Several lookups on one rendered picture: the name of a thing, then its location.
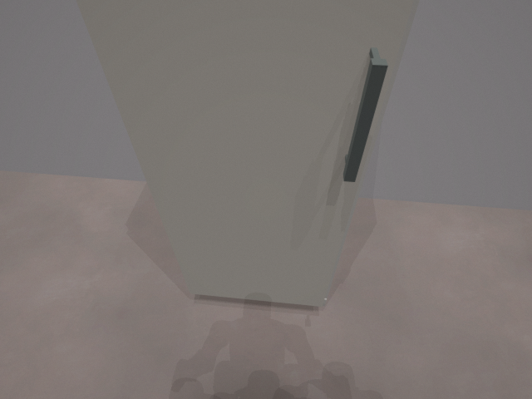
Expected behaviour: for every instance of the handle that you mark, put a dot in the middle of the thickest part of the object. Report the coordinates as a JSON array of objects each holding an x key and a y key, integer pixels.
[{"x": 375, "y": 77}]

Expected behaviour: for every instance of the fridge door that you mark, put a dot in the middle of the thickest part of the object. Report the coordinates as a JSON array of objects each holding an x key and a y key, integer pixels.
[{"x": 241, "y": 113}]

